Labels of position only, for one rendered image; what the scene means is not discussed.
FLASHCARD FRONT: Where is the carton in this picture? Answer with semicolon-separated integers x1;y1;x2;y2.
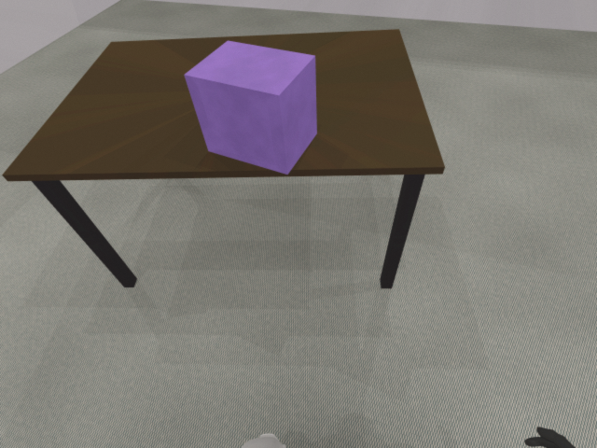
184;41;317;175

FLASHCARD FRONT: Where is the robot right hand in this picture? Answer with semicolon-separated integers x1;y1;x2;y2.
524;427;576;448

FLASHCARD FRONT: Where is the table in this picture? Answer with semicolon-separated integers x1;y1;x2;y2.
2;29;445;288

